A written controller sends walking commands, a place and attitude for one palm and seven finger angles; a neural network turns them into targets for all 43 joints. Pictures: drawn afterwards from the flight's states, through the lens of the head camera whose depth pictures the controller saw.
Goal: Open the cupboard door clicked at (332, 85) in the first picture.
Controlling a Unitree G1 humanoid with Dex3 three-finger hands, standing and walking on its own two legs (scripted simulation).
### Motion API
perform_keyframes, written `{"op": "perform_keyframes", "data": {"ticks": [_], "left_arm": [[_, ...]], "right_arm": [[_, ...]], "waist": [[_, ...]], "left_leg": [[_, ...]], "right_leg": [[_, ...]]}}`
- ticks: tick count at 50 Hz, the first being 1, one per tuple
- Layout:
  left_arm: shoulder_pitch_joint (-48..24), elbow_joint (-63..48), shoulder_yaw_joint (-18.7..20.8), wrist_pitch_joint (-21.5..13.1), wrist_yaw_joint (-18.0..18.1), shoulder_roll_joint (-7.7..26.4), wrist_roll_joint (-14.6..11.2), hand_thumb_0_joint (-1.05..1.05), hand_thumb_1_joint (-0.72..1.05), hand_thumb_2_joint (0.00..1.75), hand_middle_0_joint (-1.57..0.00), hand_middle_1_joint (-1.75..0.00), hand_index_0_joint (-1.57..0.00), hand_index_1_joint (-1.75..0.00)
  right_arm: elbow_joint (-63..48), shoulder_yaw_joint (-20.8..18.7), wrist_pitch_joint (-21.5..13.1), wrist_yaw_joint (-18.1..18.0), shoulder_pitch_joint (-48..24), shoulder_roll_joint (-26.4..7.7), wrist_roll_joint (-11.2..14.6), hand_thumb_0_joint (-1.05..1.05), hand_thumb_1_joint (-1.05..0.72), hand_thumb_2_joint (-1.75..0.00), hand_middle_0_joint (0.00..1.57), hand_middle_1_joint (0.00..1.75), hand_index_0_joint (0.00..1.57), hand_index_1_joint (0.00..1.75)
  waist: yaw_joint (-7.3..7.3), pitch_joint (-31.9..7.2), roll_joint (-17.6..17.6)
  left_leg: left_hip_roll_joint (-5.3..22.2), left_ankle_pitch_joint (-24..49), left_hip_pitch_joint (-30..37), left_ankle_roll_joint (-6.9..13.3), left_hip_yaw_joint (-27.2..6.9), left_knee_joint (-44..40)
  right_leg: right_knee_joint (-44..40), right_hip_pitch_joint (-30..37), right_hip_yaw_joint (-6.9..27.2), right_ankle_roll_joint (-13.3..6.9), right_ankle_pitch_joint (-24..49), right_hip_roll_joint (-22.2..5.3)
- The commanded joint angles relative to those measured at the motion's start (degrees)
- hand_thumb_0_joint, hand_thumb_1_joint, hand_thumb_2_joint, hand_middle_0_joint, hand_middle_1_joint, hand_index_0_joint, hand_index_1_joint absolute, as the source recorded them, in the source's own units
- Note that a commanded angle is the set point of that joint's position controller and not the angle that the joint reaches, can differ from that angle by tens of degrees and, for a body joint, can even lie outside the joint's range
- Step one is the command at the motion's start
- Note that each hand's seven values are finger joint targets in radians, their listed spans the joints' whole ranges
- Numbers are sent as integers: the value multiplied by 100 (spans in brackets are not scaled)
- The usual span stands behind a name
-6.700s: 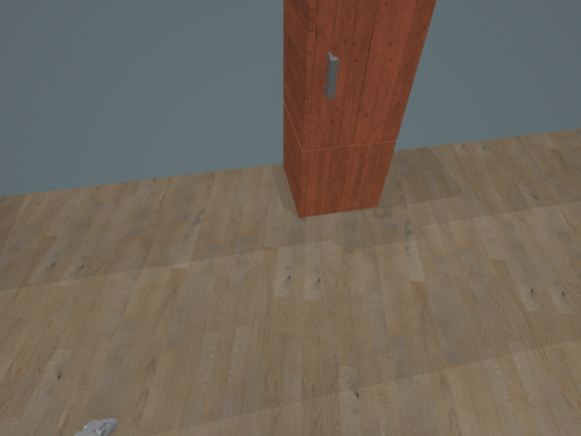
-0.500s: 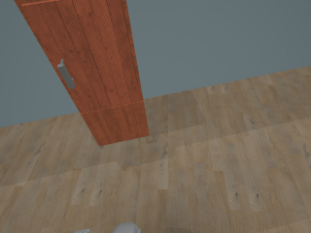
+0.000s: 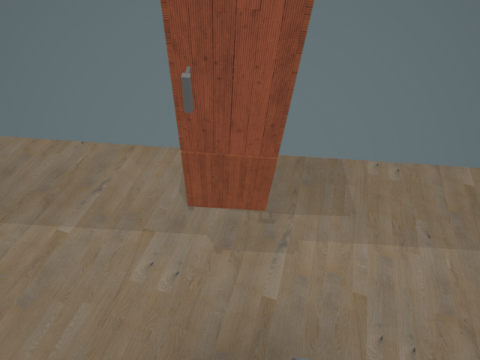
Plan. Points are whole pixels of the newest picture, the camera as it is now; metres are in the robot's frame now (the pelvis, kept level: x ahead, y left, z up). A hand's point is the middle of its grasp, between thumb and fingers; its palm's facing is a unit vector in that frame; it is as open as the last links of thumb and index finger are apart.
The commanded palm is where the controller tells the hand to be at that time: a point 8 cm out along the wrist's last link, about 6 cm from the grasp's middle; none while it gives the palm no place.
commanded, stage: take the last steps up to it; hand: left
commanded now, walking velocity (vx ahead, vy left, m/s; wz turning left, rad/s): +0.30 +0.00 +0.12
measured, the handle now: (188, 89) +0.85 +0.23 -0.05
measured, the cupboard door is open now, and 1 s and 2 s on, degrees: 0 0 0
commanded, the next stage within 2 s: come to a stop and stand still in 1.02 s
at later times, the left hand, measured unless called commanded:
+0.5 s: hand out of the picture +0.00 +0.12 -0.16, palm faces +0.15 -0.97 -0.22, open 7.3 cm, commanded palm none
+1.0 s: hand (137, 288) +0.27 +0.24 -0.18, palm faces +0.14 -0.97 -0.19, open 7.4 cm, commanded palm none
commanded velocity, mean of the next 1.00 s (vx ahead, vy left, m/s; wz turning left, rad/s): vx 0.27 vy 0.00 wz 0.03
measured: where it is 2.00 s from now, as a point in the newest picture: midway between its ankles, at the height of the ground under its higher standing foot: (213, 344)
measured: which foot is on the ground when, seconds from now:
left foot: down 0.00-0.24, up 0.26-0.72, down 0.74-1.00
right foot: up 0.00-0.22, down 0.24-0.74, up 0.76-1.00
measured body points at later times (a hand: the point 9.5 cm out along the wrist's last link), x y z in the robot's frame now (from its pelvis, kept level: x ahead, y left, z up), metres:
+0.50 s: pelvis +0.07 -0.04 +0.00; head +0.08 -0.07 +0.45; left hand -0.01 +0.17 -0.14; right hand +0.07 -0.28 -0.17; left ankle +0.12 +0.13 -0.66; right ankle +0.00 -0.13 -0.74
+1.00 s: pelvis +0.25 +0.06 +0.00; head +0.26 +0.07 +0.45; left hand +0.27 +0.29 -0.16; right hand +0.34 -0.17 -0.15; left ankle +0.24 +0.13 -0.74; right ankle +0.28 -0.07 -0.67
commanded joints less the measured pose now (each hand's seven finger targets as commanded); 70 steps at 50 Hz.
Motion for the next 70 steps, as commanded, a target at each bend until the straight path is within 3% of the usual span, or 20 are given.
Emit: {"op": "perform_keyframes", "data": {"ticks": [1, 7, 10, 12, 13, 17, 20, 31, 33, 35, 36, 37, 38, 41, 44, 58, 60, 62, 64, 70], "left_arm": [[-132, -376, 35, -132, -56, 267, 46, 0, 90, 90, -20, -30, -20, -30], [-176, -402, -26, -294, -160, 78, 69, 0, 90, 90, -20, -30, -20, -30], [773, -7, -3, -409, -151, 83, 72, 0, 90, 90, -20, -30, -20, -30], [1544, 183, 173, -488, -38, 816, 155, 0, 90, 90, -20, -30, -20, -30], [1649, 153, 149, -479, 2, 874, 57, 0, 90, 90, -20, -30, -20, -30], [859, 122, -15, -655, 14, 133, 22, 0, 90, 90, -20, -30, -20, -30], [1162, 290, -78, -745, 1, -30, -7, 0, 90, 90, -20, -30, -20, -30], [2075, 914, -94, -797, 85, -1, 89, 0, 90, 90, -20, -30, -20, -30], [2000, 929, -51, -771, 96, 102, 88, 0, 90, 90, -20, -30, -20, -30], [1824, 930, -32, -756, 93, 145, 54, 0, 90, 90, -20, -30, -20, -30], [1985, 876, -39, -744, 56, -46, -3, 0, 90, 90, -20, -30, -20, -30], [2197, 753, -107, -736, -5, -387, -75, 0, 90, 90, -20, -30, -20, -30], [1833, 616, -81, -711, 30, -266, -48, 0, 90, 90, -20, -30, -20, -30], [1075, 569, -40, -640, -61, -369, 21, 0, 90, 90, -20, -30, -20, -30], [1335, 619, -29, -493, -97, -562, 72, 0, 90, 90, -20, -30, -20, -30], [-81, -92, -74, -438, -116, -323, 51, 0, 90, 90, -20, -30, -20, -30], [678, 163, -28, -551, -24, 76, 58, 0, 90, 90, -20, -30, -20, -30], [1006, 308, 20, -591, 57, 680, 4, 0, 90, 90, -20, -30, -20, -30], [628, 195, 56, -507, 126, 676, 23, 0, 90, 90, -20, -30, -20, -30], [-294, -183, 134, -288, 190, 559, 75, 0, 90, 90, -20, -30, -20, -30]], "right_arm": [[-77, -299, -93, -64, 667, -1067, -75, 0, -90, -90, 20, 30, 20, 30], [135, -311, -148, -60, 841, -1014, -111, 0, -90, -90, 20, 30, 20, 30], [228, -277, -149, -47, 671, -872, -61, 0, -90, -90, 20, 30, 20, 30], [27, -147, -201, -12, 572, -266, 4, 0, -90, -90, 20, 30, 20, 30], [-126, -241, -177, 41, 182, -663, -102, 0, -90, -90, 20, 30, 20, 30], [327, -324, -81, 167, 739, -487, -132, 0, -90, -90, 20, 30, 20, 30], [454, -312, -59, 190, 919, -276, -101, 0, -90, -90, 20, 30, 20, 30], [15, -145, -229, 277, -496, -41, -45, 0, -90, -90, 20, 30, 20, 30], [81, -155, -295, 243, -283, -102, -41, 0, -90, -90, 20, 30, 20, 30], [507, -236, -366, 141, 1064, -392, -87, 0, -90, -90, 20, 30, 20, 30], [713, -348, -401, 66, 1920, -908, -142, 0, -90, -90, 20, 30, 20, 30], [832, -475, -423, -1, 2423, -1452, -134, 0, -90, -90, 20, 30, 20, 30], [834, -473, -360, -43, 2367, -1501, -39, 0, -90, -90, 20, 30, 20, 30], [485, -282, -454, -71, 969, -674, -46, 0, -90, -90, 20, 30, 20, 30], [540, -152, -569, -92, 868, -319, -42, 0, -90, -90, 20, 30, 20, 30], [669, -190, -386, -122, 1203, -563, -110, 0, -90, -90, 20, 30, 20, 30], [716, -129, -377, -126, 1221, -394, -23, 0, -90, -90, 20, 30, 20, 30], [712, -140, -255, -140, 1571, -208, 107, 0, -90, -90, 20, 30, 20, 30], [674, -174, -68, -176, 1315, -162, 118, 0, -90, -90, 20, 30, 20, 30], [634, -272, 231, -84, 1193, -136, 47, 0, -90, -90, 20, 30, 20, 30]], "waist": [[-339, -273, 827], [-325, 14, 910], [140, -97, 392], [481, 51, -1696], [529, 447, -1123], [-128, 904, -459], [-164, 721, -388], [173, 670, -929], [33, 452, -906], [-591, -273, -521], [-862, -1098, 422], [-850, -1690, 1775], [-835, -1699, 1290], [-407, -73, 429], [-77, 20, 600], [-166, 85, 540], [174, -497, -45], [61, -1288, -634], [70, -1160, -943], [-162, -752, -413]], "left_leg": [[1611, 446, 461, 662, -1613, -1062], [1501, -1591, -216, 659, -2040, -1298], [972, -2005, -1209, 295, -1559, -496], [-108, -2024, -3085, -242, -173, 2027], [182, -1894, -3234, -250, -423, 2834], [597, -294, -2800, -378, -382, 3730], [593, 334, -2730, -515, -180, 3821], [579, 141, -2405, -358, 473, 1729], [385, -121, -1683, -215, 603, 1300], [163, 345, 217, -93, 613, 582], [982, 794, 1715, 110, -225, 515], [2502, 1468, 2823, 677, -2446, -37], [2790, 1390, 2571, 901, -2742, -513], [2311, 774, 273, 698, -1508, -1018], [1874, 1844, -299, 534, -516, -1119], [1585, 3344, 472, 364, 24, -213], [1119, 2812, -35, -135, 195, 789], [323, -1821, -752, -562, 326, 2140], [371, -2502, -886, -545, -73, 3120], [287, -1696, -913, -641, -208, 3682]], "right_leg": [[-567, -280, 6, -83, -221, 49], [-2120, 527, -173, -309, -360, 266], [-3661, 2252, -243, -383, 389, 365], [-5175, 3259, 2457, -1082, -1747, -1641], [-5650, 2388, 3052, -1423, -2468, -2093], [-5581, 1407, 1463, -1104, -996, -1287], [-5422, 1643, 464, -950, 552, -881], [-4705, 2450, 16, -1210, 3513, -982], [-4171, 2467, -80, -1182, 4253, -990], [-2503, 1962, -367, -988, 4521, -747], [-1162, 1079, -598, -784, 2875, -318], [576, -424, -657, -575, -918, 499], [1379, -700, 15, -727, -1167, 395], [1551, -825, 183, -668, 27, -230], [858, -345, 82, -558, 348, -237], [-2666, 485, -436, -565, 1159, 274], [-3482, 2048, -10, -575, 3635, -27], [-3187, 3019, 1300, -1754, 7690, -1810], [-3392, 2450, 1274, -2098, 7274, -1838], [-3910, 1123, 638, -1695, 4494, -1381]]}}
